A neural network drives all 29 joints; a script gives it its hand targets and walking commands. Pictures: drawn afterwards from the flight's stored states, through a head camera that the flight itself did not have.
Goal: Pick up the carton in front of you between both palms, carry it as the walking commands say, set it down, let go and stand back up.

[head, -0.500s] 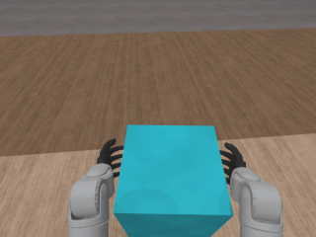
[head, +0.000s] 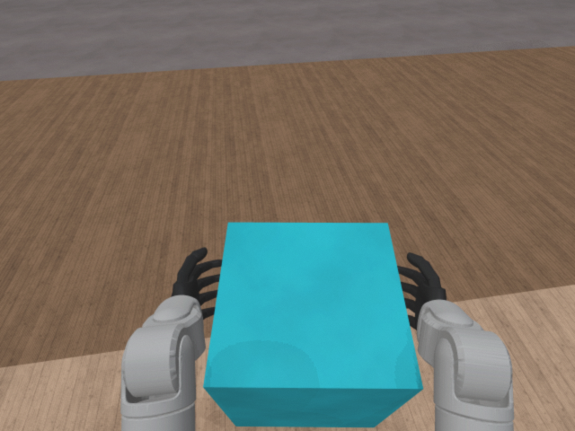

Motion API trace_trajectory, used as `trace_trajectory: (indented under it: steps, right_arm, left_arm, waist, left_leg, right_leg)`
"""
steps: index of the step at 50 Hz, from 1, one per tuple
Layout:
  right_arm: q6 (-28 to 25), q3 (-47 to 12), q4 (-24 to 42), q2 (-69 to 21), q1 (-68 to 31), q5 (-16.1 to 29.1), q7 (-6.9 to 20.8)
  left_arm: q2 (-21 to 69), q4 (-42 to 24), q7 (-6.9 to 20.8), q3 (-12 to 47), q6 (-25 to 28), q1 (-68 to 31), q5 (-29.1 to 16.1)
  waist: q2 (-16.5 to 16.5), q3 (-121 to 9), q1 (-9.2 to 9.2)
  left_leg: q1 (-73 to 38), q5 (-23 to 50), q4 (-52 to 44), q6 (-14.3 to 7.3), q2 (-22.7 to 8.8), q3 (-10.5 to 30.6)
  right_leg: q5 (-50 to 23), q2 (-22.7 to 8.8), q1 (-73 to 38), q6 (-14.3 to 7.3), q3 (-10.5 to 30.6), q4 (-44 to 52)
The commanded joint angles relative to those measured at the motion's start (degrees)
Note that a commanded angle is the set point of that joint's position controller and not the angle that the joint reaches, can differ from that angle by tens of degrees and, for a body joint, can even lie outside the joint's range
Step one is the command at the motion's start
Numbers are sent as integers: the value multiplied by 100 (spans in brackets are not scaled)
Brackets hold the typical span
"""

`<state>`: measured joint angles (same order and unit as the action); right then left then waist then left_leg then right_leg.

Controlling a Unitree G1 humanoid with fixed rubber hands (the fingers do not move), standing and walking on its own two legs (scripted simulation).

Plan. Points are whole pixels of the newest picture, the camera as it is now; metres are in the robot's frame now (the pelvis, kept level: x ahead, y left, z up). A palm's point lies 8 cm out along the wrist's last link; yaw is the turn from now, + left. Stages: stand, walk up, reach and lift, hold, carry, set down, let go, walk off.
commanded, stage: carry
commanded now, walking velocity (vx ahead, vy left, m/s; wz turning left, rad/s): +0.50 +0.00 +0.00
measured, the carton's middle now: (306, 332) +0.27 +0.00 +0.01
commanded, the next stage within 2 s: none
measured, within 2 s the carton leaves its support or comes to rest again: neither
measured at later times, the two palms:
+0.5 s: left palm (211, 148) +0.60 +0.17 +0.09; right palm (368, 149) +0.60 -0.13 +0.09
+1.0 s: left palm (237, 53) +1.01 +0.16 +0.11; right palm (348, 58) +1.01 -0.14 +0.10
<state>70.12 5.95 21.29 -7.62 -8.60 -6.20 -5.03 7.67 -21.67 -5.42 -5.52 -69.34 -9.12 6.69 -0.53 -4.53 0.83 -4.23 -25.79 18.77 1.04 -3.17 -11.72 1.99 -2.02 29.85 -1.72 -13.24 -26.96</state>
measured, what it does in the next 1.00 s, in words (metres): walks ahead: right foot, then left foot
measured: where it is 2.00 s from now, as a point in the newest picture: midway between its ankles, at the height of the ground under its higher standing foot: (290, 219)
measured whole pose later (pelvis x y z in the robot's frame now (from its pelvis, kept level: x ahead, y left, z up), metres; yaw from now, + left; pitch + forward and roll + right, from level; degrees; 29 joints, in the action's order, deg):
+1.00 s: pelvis +0.66 +0.01 -0.02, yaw +1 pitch +3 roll +1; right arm 70.0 9.5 0.5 -0.9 -32.6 -3.9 -6.9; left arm 2.0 0.3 -6.5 -10.8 -68.5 -33.7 4.9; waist -0.5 -2.6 0.2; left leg 3.8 -31.5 36.7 0.4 -3.4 -11.1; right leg -0.7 -1.2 29.6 -5.6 -8.9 -30.7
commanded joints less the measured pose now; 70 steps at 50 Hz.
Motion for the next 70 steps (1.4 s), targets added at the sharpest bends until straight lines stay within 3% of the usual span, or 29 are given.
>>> trace_trajectory:
  steps: [1,2,3,4,6,7,14,21,24,25,26,27,28,30,31,33,38,45,47,48,49,50,51,52,54,56,61,68,70]
  right_arm:
    - [-66,-4067,350,-4979,-2648,2352,1578]
    - [-40,-4130,415,-5048,-2742,2362,1574]
    - [-63,-4151,422,-5021,-2788,2358,1587]
    - [-124,-4190,299,-5222,-2813,2362,1588]
    - [-276,-4228,287,-5534,-2863,2388,1592]
    - [-345,-4243,291,-5653,-2838,2400,1577]
    - [-631,-4389,436,-5724,-2302,2186,1364]
    - [-319,-4354,939,-4977,-2417,2334,1337]
    - [-115,-4173,773,-4718,-2331,2342,1379]
    - [-65,-4084,693,-4632,-2337,2332,1397]
    - [-40,-3975,562,-4495,-2354,2253,1415]
    - [-47,-3968,370,-4569,-2361,2261,1421]
    - [-33,-3977,434,-4672,-2513,2361,1430]
    - [-70,-4063,472,-4975,-2942,2441,1435]
    - [-98,-4133,518,-5081,-3210,2503,1438]
    - [-160,-4223,545,-5138,-3614,2602,1439]
    - [-252,-4269,294,-4645,-4485,2722,1401]
    - [-176,-3688,-1058,-4327,-5410,2666,1226]
    - [-180,-3572,-1428,-4492,-5801,2665,1198]
    - [-187,-3523,-1590,-4590,-6043,2680,1185]
    - [-201,-3466,-1760,-4679,-6262,2677,1171]
    - [-213,-3390,-1905,-4751,-6474,2680,1163]
    - [-221,-3362,-2046,-5018,-6608,2678,1148]
    - [-253,-3271,-2067,-5065,-6784,2696,1114]
    - [-344,-3268,-1974,-5471,-7246,2786,1049]
    - [-423,-3245,-1797,-5713,-7450,2814,962]
    - [-548,-3246,-1452,-5764,-7132,2616,741]
    - [-483,-3498,-823,-5192,-6751,2330,713]
    - [-399,-3489,-942,-5001,-6494,2263,789]
  left_arm:
    - [5336,69,1477,4057,9,-2219,-2235]
    - [5244,219,1515,3977,49,-2241,-2172]
    - [5397,376,1537,4008,106,-2082,-2233]
    - [5531,238,1561,4054,153,-2194,-2326]
    - [5867,121,1580,4162,273,-2415,-2437]
    - [5958,29,1587,4218,321,-2531,-2484]
    - [5714,-302,1696,4335,456,-2144,-2624]
    - [4966,-583,1546,4131,220,-2007,-2435]
    - [4696,-557,1484,4041,34,-2096,-2358]
    - [4602,-559,1475,4032,-26,-2182,-2347]
    - [4544,-647,1467,4073,-108,-2382,-2390]
    - [4523,-671,1474,4112,-167,-2496,-2432]
    - [4631,-499,1475,4126,-165,-2615,-2418]
    - [4953,-350,1491,4150,-96,-2894,-2464]
    - [5095,-290,1487,4175,-52,-3038,-2492]
    - [5202,-199,1448,4216,35,-3281,-2507]
    - [4851,94,1246,4279,177,-4149,-2445]
    - [4503,1348,1133,3675,39,-5146,-2525]
    - [4606,1760,1171,3457,39,-5474,-2553]
    - [4678,2008,1195,3325,54,-5554,-2553]
    - [4732,2248,1222,3176,83,-5616,-2550]
    - [4758,2439,1248,3012,108,-5665,-2549]
    - [4732,2537,1267,2933,167,-5956,-2536]
    - [4986,2582,1292,2946,199,-6172,-2696]
    - [5503,2275,1340,3061,304,-6754,-2937]
    - [5840,1875,1343,3193,374,-7377,-3193]
    - [5967,1342,1248,3326,414,-7436,-3318]
    - [5469,985,1211,3595,346,-6631,-3083]
    - [5318,1107,1217,3654,300,-6423,-3004]
  waist:
    - [-465,-1771,-259]
    - [878,-2399,-265]
    - [1587,-2244,-292]
    - [1271,-2037,-232]
    - [327,-1870,-198]
    - [277,-1835,-172]
    - [773,-1438,-179]
    - [920,-758,-225]
    - [764,-1137,-63]
    - [441,-1510,34]
    - [-681,-1981,116]
    - [-1932,-2164,112]
    - [-1463,-2047,60]
    - [-407,-1912,59]
    - [-198,-1856,14]
    - [-362,-1859,-10]
    - [-661,-1562,120]
    - [-774,-1183,199]
    - [-739,-1296,36]
    - [-566,-1563,-211]
    - [-137,-1992,-434]
    - [672,-2326,-605]
    - [1979,-2627,-502]
    - [1906,-2610,-496]
    - [910,-2421,-505]
    - [574,-2471,-423]
    - [603,-2686,-474]
    - [736,-2336,-707]
    - [811,-2482,-343]
  left_leg:
    - [1071,4125,2382,-191,-606,-197]
    - [2747,2236,4204,43,-116,16]
    - [3986,-124,5226,45,424,517]
    - [4376,-88,5779,-151,64,1008]
    - [4253,520,5364,-265,-365,1170]
    - [4037,783,4916,-264,-472,1181]
    - [4133,1569,2687,-60,-279,429]
    - [3646,2418,1168,-253,-47,-59]
    - [1916,2141,671,-344,424,-544]
    - [717,1808,735,-374,262,-296]
    - [-493,1114,382,-932,-1241,2028]
    - [-1266,1287,-430,-1574,-2061,4032]
    - [-1255,2063,-393,-1611,-2125,3751]
    - [-593,3024,-127,-1288,-1836,2707]
    - [-223,2933,-239,-1099,-1712,2322]
    - [113,2542,-418,-932,-1537,1772]
    - [112,2585,-475,-1065,-1223,1020]
    - [25,3464,97,-858,-960,579]
    - [-64,4303,764,-686,-929,415]
    - [119,4552,1590,-517,-733,120]
    - [662,3956,2755,-387,-467,-34]
    - [1851,2397,4093,-297,-182,62]
    - [3741,-341,5359,-133,668,549]
    - [4368,-484,6038,-298,500,1114]
    - [4676,-68,5979,-473,193,1268]
    - [4465,343,5323,-447,4,1269]
    - [4849,664,4108,-370,70,993]
    - [3631,3110,895,-399,698,183]
    - [2125,3730,287,-591,739,132]
  right_leg:
    - [484,5,-3250,-95,130,197]
    - [1500,-1786,-4683,-913,2916,483]
    - [1263,-2287,-4885,-1390,4406,1374]
    - [691,-2265,-4713,-1338,3843,1340]
    - [-386,-1952,-3914,-958,2793,1213]
    - [-330,-1819,-3599,-758,2375,1303]
    - [-651,-1328,-3596,-652,1046,1586]
    - [-1496,-1179,-3726,-470,502,1335]
    - [-2592,-924,-3390,-171,-48,-158]
    - [-1931,-741,-2679,-26,-64,-1158]
    - [-401,-323,-1236,232,20,-2807]
    - [2307,425,285,326,449,-4131]
    - [2593,131,830,178,1083,-4909]
    - [2129,-345,932,-48,1353,-4717]
    - [1817,-481,777,-58,1381,-4266]
    - [1526,-449,494,-25,1183,-3741]
    - [905,-332,881,89,795,-2376]
    - [-125,-3,332,-208,468,-623]
    - [-127,134,-287,-333,391,-292]
    - [-162,346,-1189,-329,157,25]
    - [87,313,-2357,-301,213,-8]
    - [366,-773,-3362,-398,1792,-120]
    - [223,-1917,-4502,-1236,4395,408]
    - [166,-1910,-4679,-1423,4473,509]
    - [-918,-1603,-4303,-1249,3512,187]
    - [-1356,-1462,-3936,-1089,2898,229]
    - [-2701,-1295,-4449,-1149,2261,-57]
    - [-3329,-467,-4331,-767,1203,-628]
    - [-3501,-410,-3794,-516,936,-1420]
